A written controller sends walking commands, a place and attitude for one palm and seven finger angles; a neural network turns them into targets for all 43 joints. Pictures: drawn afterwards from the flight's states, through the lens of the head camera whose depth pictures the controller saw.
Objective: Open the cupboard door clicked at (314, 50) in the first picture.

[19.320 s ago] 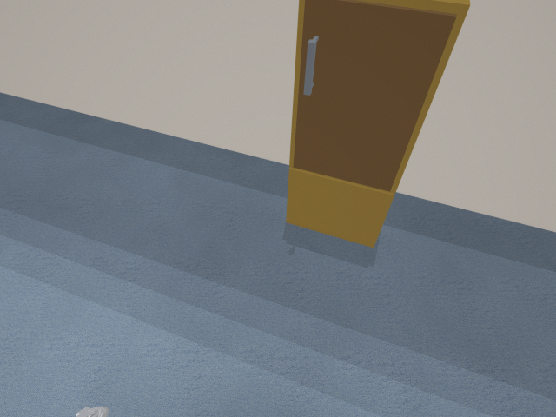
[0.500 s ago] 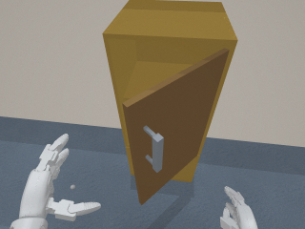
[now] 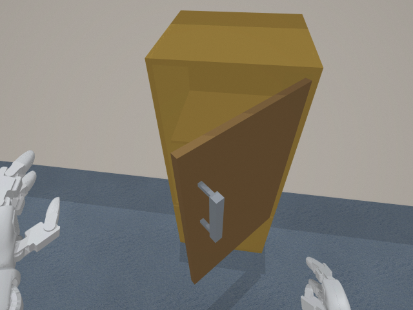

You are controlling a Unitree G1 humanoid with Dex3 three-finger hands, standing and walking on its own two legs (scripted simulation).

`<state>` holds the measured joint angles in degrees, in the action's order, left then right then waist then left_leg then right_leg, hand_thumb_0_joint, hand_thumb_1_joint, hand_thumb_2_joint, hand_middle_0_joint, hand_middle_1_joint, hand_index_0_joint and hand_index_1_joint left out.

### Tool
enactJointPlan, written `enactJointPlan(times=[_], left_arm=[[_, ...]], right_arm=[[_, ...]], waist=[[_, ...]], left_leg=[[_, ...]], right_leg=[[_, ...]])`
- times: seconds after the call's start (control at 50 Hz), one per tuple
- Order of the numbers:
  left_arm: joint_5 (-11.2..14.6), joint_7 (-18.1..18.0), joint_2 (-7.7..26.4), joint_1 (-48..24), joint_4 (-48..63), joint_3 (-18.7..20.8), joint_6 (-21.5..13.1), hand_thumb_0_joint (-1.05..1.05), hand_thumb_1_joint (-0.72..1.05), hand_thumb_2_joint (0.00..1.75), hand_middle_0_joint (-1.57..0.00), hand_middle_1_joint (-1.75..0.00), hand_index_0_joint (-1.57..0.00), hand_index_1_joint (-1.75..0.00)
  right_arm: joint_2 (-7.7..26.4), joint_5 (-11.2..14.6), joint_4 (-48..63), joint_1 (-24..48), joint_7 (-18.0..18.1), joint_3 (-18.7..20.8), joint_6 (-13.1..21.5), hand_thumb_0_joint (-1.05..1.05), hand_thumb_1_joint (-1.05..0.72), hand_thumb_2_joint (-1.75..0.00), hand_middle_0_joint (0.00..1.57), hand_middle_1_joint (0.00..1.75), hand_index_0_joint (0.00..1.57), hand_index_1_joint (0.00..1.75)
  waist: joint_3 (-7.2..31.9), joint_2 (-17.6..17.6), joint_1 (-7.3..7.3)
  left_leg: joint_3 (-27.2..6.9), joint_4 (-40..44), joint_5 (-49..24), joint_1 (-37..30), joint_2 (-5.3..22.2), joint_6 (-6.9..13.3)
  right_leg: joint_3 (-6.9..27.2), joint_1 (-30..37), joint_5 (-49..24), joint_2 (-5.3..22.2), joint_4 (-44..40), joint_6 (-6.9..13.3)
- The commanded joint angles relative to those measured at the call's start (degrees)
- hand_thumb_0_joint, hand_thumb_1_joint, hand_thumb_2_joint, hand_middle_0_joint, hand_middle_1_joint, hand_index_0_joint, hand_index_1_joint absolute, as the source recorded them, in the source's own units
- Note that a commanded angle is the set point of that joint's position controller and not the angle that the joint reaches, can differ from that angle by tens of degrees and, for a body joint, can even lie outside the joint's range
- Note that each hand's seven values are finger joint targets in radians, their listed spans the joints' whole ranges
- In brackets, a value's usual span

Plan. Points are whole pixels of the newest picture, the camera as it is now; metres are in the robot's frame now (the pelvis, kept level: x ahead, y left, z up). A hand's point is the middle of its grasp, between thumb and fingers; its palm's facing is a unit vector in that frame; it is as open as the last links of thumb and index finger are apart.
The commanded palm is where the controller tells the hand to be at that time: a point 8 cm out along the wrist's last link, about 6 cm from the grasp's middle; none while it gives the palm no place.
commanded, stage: draw the hand back to the body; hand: left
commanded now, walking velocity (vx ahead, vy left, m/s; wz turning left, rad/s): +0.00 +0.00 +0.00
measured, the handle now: (209, 212) +0.31 +0.04 +0.02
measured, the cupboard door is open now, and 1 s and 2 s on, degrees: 49 49 49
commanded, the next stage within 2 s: step back with the hand held close in 0.36 s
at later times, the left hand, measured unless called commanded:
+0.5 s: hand (59, 228) +0.18 +0.24 +0.15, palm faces +0.46 -0.80 -0.38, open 7.4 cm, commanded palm +0.13 +0.28 +0.17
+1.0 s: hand (31, 256) +0.14 +0.26 +0.15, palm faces +0.37 -0.79 -0.49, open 7.4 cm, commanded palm +0.08 +0.30 +0.17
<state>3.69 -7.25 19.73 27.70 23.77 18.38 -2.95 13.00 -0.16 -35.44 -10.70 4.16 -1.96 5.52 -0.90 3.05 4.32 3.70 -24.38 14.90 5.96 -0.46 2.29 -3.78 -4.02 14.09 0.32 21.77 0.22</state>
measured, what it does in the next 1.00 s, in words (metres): shifts its weight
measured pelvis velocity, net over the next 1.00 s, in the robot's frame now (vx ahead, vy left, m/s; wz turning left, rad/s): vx -0.07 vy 0.00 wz -0.03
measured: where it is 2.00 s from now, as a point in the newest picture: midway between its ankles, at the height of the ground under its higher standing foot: outside the picture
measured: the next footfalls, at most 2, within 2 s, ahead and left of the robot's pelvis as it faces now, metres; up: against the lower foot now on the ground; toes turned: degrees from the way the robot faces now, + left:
right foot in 1.74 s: -0.30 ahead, -0.12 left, +0.00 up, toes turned -5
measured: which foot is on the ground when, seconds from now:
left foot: down 0.00-1.00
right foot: down 0.00-1.00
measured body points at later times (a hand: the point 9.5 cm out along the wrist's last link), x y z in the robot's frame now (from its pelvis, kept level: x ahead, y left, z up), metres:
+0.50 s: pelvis -0.01 -0.02 +0.00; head -0.03 -0.04 +0.45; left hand +0.15 +0.28 +0.17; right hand +0.18 -0.24 -0.08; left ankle -0.01 +0.09 -0.74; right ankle -0.02 -0.12 -0.74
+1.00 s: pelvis -0.07 +0.00 -0.01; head -0.05 +0.01 +0.44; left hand +0.11 +0.30 +0.18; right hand +0.10 -0.25 -0.08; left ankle -0.01 +0.09 -0.74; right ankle -0.02 -0.12 -0.74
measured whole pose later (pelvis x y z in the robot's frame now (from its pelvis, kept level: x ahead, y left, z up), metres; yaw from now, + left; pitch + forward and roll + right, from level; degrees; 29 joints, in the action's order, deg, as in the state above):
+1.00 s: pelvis -0.07 +0.00 -0.01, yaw -2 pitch +0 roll -1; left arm 2.4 -8.2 24.1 32.9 28.5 23.1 -9.1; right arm 13.7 0.9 -31.1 -11.3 5.1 0.7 0.9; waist -1.7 0.5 0.2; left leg 5.4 -28.8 10.8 17.8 0.4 3.1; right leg -2.3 -16.6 9.6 -0.1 26.6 0.1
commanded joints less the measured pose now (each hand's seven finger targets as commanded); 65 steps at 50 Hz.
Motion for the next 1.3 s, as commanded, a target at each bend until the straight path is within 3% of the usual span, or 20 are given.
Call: enactJointPlan(times=[0.0,0.14,0.24,0.44,0.46,0.48,0.5,0.54,0.58,0.64,0.74,0.76,0.86,1.0,1.06,1.12,1.18,1.24,1.26,1.28], left_arm=[[0.1,-0.4,7.9,-3.9,10.3,5.8,-4.1,0.00,0.90,0.90,-0.20,-0.30,-0.20,-0.30],[0.2,-0.3,9.8,-5.0,11.0,6.9,-4.5,0.00,0.90,0.90,-0.20,-0.30,-0.20,-0.30],[0.0,-0.5,10.7,-5.5,12.8,7.6,-5.1,0.00,0.90,0.90,-0.20,-0.30,-0.20,-0.30],[0.3,-0.2,9.9,-5.5,10.6,6.9,-5.3,0.00,0.90,0.90,-0.20,-0.30,-0.20,-0.30],[0.3,-0.5,11.7,-9.5,12.1,7.9,-5.5,0.00,0.90,0.90,-0.20,-0.30,-0.20,-0.30],[-0.1,-0.7,18.3,-13.3,14.0,14.7,-7.4,0.00,0.90,0.90,-0.20,-0.30,-0.20,-0.30],[-0.2,-0.1,13.9,-7.0,9.1,11.8,-7.5,0.00,0.90,0.90,-0.20,-0.30,-0.20,-0.30],[-0.5,0.5,11.1,-3.1,9.1,8.8,-7.7,0.00,0.90,0.90,-0.20,-0.30,-0.20,-0.30],[-0.6,0.3,11.0,-1.2,10.5,8.6,-8.0,0.00,0.90,0.90,-0.20,-0.30,-0.20,-0.30],[-0.5,-0.1,12.5,1.6,11.8,10.0,-7.8,0.00,0.90,0.90,-0.20,-0.30,-0.20,-0.30],[-0.3,-1.0,14.5,4.0,13.9,12.5,-8.1,0.00,0.90,0.90,-0.20,-0.30,-0.20,-0.30],[-0.4,-1.2,15.2,3.8,14.6,12.9,-8.2,0.00,0.90,0.90,-0.20,-0.30,-0.20,-0.30],[-0.7,-1.8,14.7,4.6,16.0,12.8,-9.0,0.00,0.90,0.90,-0.20,-0.30,-0.20,-0.30],[-2.4,-2.5,13.4,2.7,16.4,12.9,-11.2,0.00,0.90,0.90,-0.20,-0.30,-0.20,-0.30],[-3.3,-2.7,13.8,1.0,17.1,14.1,-12.2,0.00,0.90,0.90,-0.20,-0.30,-0.20,-0.30],[-3.6,-2.4,13.2,1.4,17.6,14.4,-12.9,0.00,0.90,0.90,-0.20,-0.30,-0.20,-0.30],[-3.2,-2.3,12.4,0.0,18.1,13.4,-13.1,0.00,0.90,0.90,-0.20,-0.30,-0.20,-0.30],[-2.7,-3.1,12.9,-2.5,17.8,12.1,-13.1,0.00,0.90,0.90,-0.20,-0.30,-0.20,-0.30],[-2.6,-3.5,13.5,-3.0,18.1,12.0,-13.2,0.00,0.90,0.90,-0.20,-0.30,-0.20,-0.30],[-2.4,-3.8,13.2,-2.7,17.4,11.5,-13.1,0.00,0.90,0.90,-0.20,-0.30,-0.20,-0.30]], right_arm=[[6.3,0.2,8.6,7.0,0.0,2.6,2.7,0.00,-0.90,-0.90,0.20,0.30,0.20,0.30],[6.4,0.1,8.8,7.7,0.1,3.0,2.4,0.00,-0.90,-0.90,0.20,0.30,0.20,0.30],[6.1,0.2,8.4,7.8,0.3,2.9,3.0,0.00,-0.90,-0.90,0.20,0.30,0.20,0.30],[6.0,0.3,7.9,8.2,0.3,3.2,3.1,0.00,-0.90,-0.90,0.20,0.30,0.20,0.30],[6.1,0.4,7.7,8.6,0.4,3.1,3.2,0.00,-0.90,-0.90,0.20,0.30,0.20,0.30],[7.2,1.0,9.9,7.4,0.6,3.3,2.2,0.00,-0.90,-0.90,0.20,0.30,0.20,0.30],[6.5,0.6,8.8,7.0,0.7,3.4,1.4,0.00,-0.90,-0.90,0.20,0.30,0.20,0.30],[7.0,0.4,9.7,6.9,0.4,3.6,0.2,0.00,-0.90,-0.90,0.20,0.30,0.20,0.30],[7.3,0.4,10.2,7.0,0.6,3.8,-0.4,0.00,-0.90,-0.90,0.20,0.30,0.20,0.30],[7.2,0.7,11.5,6.6,0.7,4.4,-1.5,0.00,-0.90,-0.90,0.20,0.30,0.20,0.30],[6.9,1.1,12.9,6.6,1.1,4.8,-2.8,0.00,-0.90,-0.90,0.20,0.30,0.20,0.30],[7.2,1.1,13.0,6.8,1.2,5.0,-3.0,0.00,-0.90,-0.90,0.20,0.30,0.20,0.30],[7.4,1.1,13.5,6.2,1.3,5.1,-2.5,0.00,-0.90,-0.90,0.20,0.30,0.20,0.30],[8.2,0.9,13.9,4.9,1.2,5.1,-0.1,0.00,-0.90,-0.90,0.20,0.30,0.20,0.30],[8.4,0.7,13.7,4.5,1.3,5.4,1.1,0.00,-0.90,-0.90,0.20,0.30,0.20,0.30],[7.9,0.7,13.4,3.9,1.0,5.5,2.2,0.00,-0.90,-0.90,0.20,0.30,0.20,0.30],[7.5,0.3,12.5,2.8,0.8,5.6,2.6,0.00,-0.90,-0.90,0.20,0.30,0.20,0.30],[6.8,-0.1,10.2,1.8,0.3,5.4,2.7,0.00,-0.90,-0.90,0.20,0.30,0.20,0.30],[6.6,-0.2,9.3,2.0,0.1,5.5,2.5,0.00,-0.90,-0.90,0.20,0.30,0.20,0.30],[5.9,-0.1,8.8,1.7,-0.1,5.0,2.1,0.00,-0.90,-0.90,0.20,0.30,0.20,0.30]], waist=[[3.4,1.3,-0.53],[4.3,-0.9,-0.24],[4.9,3.3,-0.15],[2.9,0.2,-0.44],[3.1,1.0,-0.55],[-0.4,-1.9,-2.80],[1.0,-4.0,-3.13],[3.6,-3.6,-3.34],[6.5,1.2,-3.35],[9.5,-2.6,-3.29],[10.2,-2.9,-3.33],[10.1,-1.0,-3.31],[8.7,0.8,-3.36],[3.1,3.6,-3.80],[3.8,5.5,-3.57],[5.0,4.5,-3.76],[2.7,-1.6,-4.50],[2.3,-9.5,-5.17],[3.3,-10.1,-5.40],[4.6,-11.4,-5.59]], left_leg=[[-4.1,4.2,-17.6,-1.6,2.5,-1.8],[-3.5,4.2,-14.1,-1.7,1.9,-1.1],[-3.2,3.8,-15.1,-2.5,1.6,-1.2],[-2.8,4.3,-11.9,-2.5,1.7,-0.9],[-2.9,4.1,-11.6,-2.6,1.6,-0.8],[-3.8,1.9,-7.8,1.2,2.9,0.1],[-4.2,0.7,-7.9,0.9,2.7,0.1],[-3.4,0.1,-10.5,0.7,2.9,-0.2],[-3.2,0.5,-15.3,0.4,3.6,-0.3],[-3.1,0.1,-18.3,0.9,4.4,-0.4],[-3.7,0.3,-18.5,4.0,5.1,-0.4],[-4.0,0.4,-18.0,4.9,5.1,-0.4],[-5.5,2.0,-11.0,10.4,5.9,0.1],[-10.2,8.6,17.8,27.9,9.1,3.0],[-13.7,11.7,24.7,34.7,11.6,4.3],[-13.0,8.9,24.2,35.3,11.2,4.6],[-9.7,1.4,23.9,31.9,7.0,2.8],[-5.9,-14.8,13.6,15.8,1.5,-0.6],[-5.0,-19.4,10.0,10.9,0.7,-1.2],[-5.2,-20.2,8.2,9.1,0.7,-1.3]], right_leg=[[1.7,-0.5,-12.4,-0.4,-2.5,1.2],[2.2,0.2,-11.9,-0.4,-3.4,1.1],[2.6,0.5,-13.1,-0.2,-3.5,1.2],[2.8,-1.1,-10.5,-0.3,-4.9,0.8],[3.0,-0.9,-10.3,-0.2,-5.3,1.0],[8.9,-7.4,-13.4,2.7,-8.0,0.7],[8.7,-7.0,-15.3,3.9,-7.6,0.9],[8.1,-6.4,-18.9,4.4,-6.1,0.6],[7.3,-5.1,-22.9,4.4,-3.5,0.5],[6.7,-4.2,-24.8,4.0,-1.5,0.0],[6.9,-4.1,-24.5,3.8,1.1,0.0],[6.9,-3.8,-23.9,4.0,1.3,0.1],[7.1,-4.1,-16.3,3.1,2.7,-0.1],[7.1,-0.7,0.4,0.9,8.0,-0.6],[5.8,4.1,-0.4,-1.2,14.7,-1.1],[7.6,4.4,-3.8,-1.5,16.8,-0.9],[13.5,-4.8,4.8,1.7,8.9,1.1],[21.9,-24.2,15.8,9.7,-4.7,5.2],[23.0,-28.0,13.6,12.3,-6.0,6.6],[20.6,-27.8,10.8,13.2,-5.4,6.6]])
